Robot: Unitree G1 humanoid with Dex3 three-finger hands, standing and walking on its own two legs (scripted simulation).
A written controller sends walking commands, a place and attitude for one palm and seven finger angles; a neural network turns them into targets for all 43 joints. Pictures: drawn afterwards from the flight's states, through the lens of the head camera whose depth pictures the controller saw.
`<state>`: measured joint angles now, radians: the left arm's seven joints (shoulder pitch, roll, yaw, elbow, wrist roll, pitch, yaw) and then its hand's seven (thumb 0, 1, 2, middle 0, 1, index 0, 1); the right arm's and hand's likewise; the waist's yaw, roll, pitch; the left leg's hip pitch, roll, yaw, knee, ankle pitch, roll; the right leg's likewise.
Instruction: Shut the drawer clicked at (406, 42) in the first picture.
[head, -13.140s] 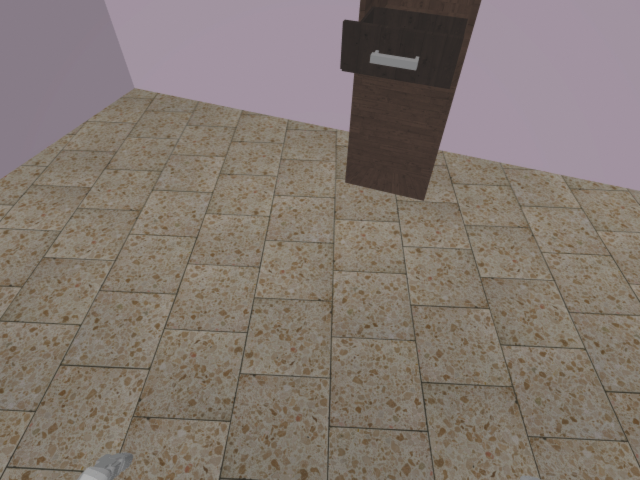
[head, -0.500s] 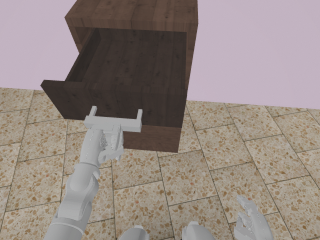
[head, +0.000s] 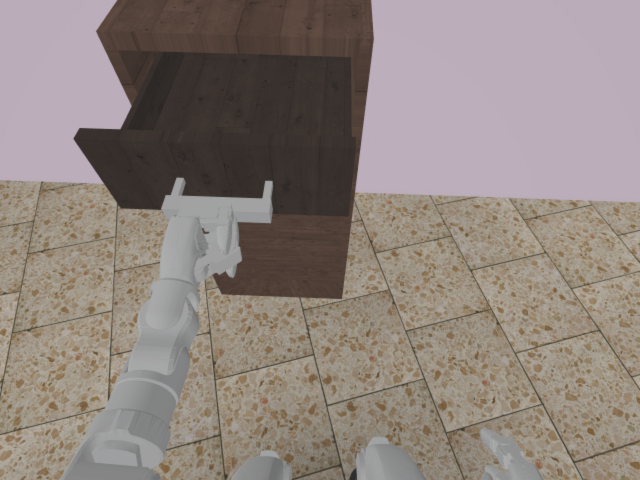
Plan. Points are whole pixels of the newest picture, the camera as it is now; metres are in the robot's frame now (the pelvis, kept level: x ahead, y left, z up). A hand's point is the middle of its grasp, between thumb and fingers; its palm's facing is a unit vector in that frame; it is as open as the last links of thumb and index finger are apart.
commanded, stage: push the drawer shut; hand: left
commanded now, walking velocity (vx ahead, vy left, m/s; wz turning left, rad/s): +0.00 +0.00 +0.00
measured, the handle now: (221, 197) +0.46 +0.13 +0.06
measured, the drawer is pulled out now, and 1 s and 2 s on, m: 0.19 0.07 0.00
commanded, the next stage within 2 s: pull the fist back off the drawer in 1.88 s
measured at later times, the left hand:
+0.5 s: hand (241, 206) +0.45 +0.11 +0.06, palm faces -0.06 -1.00 -0.05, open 3.3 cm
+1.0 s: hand (247, 174) +0.51 +0.10 +0.06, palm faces -0.06 -1.00 -0.05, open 3.4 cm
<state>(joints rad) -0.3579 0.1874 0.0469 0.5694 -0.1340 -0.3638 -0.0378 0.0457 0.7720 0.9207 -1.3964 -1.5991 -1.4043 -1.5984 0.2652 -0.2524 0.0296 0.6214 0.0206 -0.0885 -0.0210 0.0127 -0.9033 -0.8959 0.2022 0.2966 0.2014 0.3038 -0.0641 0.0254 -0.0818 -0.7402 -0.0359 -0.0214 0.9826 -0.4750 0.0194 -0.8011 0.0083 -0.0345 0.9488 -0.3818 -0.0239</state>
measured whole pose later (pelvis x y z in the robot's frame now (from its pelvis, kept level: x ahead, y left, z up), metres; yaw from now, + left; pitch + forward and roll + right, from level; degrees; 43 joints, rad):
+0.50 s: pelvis -0.01 +0.00 -0.01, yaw -1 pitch +17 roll +0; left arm -0.68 0.25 0.18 0.94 -0.11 -0.43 -0.07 0.05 0.75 0.90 -1.40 -1.60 -1.40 -1.60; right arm 0.31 -0.26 0.03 0.64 0.00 -0.06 -0.01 0.01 -0.90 -0.90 0.20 0.30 0.20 0.30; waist -0.11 0.02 -0.09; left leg -0.82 -0.03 -0.01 1.01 -0.47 0.02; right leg -0.89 0.02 -0.03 0.97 -0.37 -0.03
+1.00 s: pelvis -0.01 +0.00 -0.02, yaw -2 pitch +21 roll -1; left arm -0.94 0.36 0.29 1.18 -0.04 -0.45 -0.08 0.08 0.74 0.90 -1.40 -1.60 -1.40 -1.60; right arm 0.36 -0.27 0.04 0.64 -0.03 -0.03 0.01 0.01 -0.90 -0.90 0.20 0.30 0.20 0.30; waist -0.18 0.03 -0.09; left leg -0.94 -0.02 -0.01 1.06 -0.48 0.03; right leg -1.00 0.03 -0.03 1.00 -0.36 -0.02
